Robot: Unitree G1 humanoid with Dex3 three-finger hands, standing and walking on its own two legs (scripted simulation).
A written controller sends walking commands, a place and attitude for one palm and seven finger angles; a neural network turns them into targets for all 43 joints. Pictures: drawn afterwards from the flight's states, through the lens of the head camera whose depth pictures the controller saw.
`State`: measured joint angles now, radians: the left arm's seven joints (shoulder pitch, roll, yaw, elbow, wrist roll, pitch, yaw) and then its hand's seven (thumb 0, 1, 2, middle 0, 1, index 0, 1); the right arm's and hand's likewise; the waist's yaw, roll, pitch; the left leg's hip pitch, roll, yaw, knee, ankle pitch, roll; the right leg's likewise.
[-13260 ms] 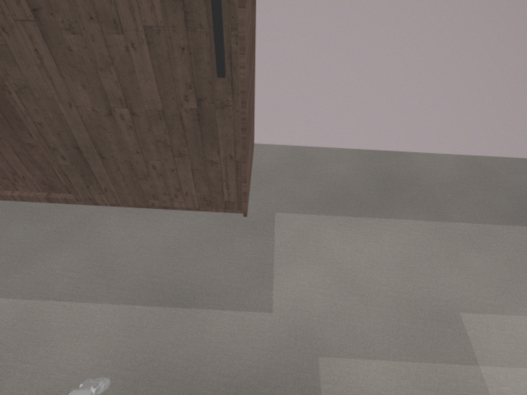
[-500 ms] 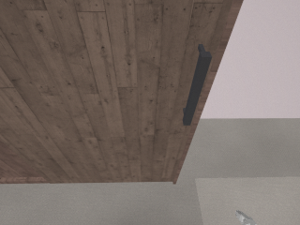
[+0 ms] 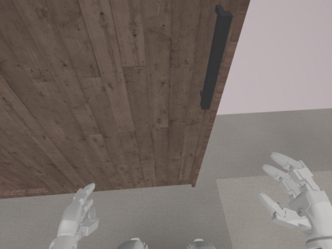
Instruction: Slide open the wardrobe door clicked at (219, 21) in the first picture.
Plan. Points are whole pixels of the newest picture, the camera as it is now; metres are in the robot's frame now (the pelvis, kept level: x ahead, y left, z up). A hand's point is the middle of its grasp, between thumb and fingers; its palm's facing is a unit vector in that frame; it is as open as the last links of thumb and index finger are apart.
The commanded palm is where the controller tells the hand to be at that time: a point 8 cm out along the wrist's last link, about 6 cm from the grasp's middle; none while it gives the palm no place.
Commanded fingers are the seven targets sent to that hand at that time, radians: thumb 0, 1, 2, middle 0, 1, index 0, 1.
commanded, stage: raise the hand with hooked fingers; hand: right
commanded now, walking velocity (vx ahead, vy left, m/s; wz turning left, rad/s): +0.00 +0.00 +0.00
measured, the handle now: (210, 64) +0.52 -0.10 +0.18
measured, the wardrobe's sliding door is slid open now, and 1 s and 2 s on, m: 0.00 0.00 0.00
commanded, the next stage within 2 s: move the hooked fingers beside the handle in 1.50 s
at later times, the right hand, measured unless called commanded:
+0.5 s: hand (310, 164) +0.27 -0.26 +0.13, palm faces -0.03 +1.00 -0.07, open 12.6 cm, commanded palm +0.24 -0.31 +0.14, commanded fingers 0.00 0.41 -0.34 0.29 1.14 0.29 1.14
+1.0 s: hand out of the picture +0.30 -0.30 +0.21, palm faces +0.00 +1.00 -0.10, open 14.0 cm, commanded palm +0.27 -0.34 +0.21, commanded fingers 0.00 0.50 -0.30 0.30 1.20 0.30 1.20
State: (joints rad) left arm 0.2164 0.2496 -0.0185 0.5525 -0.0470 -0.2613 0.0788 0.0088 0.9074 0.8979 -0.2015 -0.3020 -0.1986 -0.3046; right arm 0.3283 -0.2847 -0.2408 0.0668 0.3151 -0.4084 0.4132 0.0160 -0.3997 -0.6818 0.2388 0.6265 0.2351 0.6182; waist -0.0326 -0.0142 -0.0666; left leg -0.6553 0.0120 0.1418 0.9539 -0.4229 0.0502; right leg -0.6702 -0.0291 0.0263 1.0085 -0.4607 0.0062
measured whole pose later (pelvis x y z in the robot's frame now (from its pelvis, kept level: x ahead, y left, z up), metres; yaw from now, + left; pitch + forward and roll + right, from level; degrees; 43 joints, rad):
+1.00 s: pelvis +0.03 -0.03 +0.05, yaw +1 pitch -1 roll +1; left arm 0.25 0.26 -0.08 0.61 -0.07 -0.26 0.11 0.01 0.90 0.90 -0.21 -0.30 -0.20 -0.31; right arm -0.07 -0.48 -0.46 0.20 0.35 0.02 0.52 -0.01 0.49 -0.30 0.30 1.20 0.30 1.19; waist -0.05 -0.05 -0.02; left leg -0.26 0.02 0.10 0.55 -0.27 0.00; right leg -0.26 0.01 -0.02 0.59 -0.32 -0.03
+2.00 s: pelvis +0.03 -0.01 +0.05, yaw +1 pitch +0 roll +0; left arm 0.25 0.26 -0.07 0.62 -0.08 -0.24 0.12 0.01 0.91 0.90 -0.20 -0.30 -0.20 -0.30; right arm -0.20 -0.41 -0.37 0.30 0.31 0.03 0.44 -0.01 0.50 -0.30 0.30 1.20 0.30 1.20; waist -0.02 -0.05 -0.02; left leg -0.29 0.02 0.09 0.56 -0.28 0.02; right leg -0.27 0.00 -0.02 0.58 -0.31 -0.02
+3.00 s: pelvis +0.04 -0.01 +0.05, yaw +2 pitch +4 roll +0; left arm 0.31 0.27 -0.04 0.64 -0.07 -0.10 0.09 0.01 0.91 0.90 -0.20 -0.30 -0.20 -0.30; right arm -0.57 -0.35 -0.27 0.69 0.22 -0.05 0.28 -0.01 0.50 -0.30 0.30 1.20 0.30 1.20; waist 0.04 -0.03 -0.03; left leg -0.36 0.01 0.07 0.58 -0.29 0.02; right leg -0.34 -0.01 -0.04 0.59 -0.32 -0.02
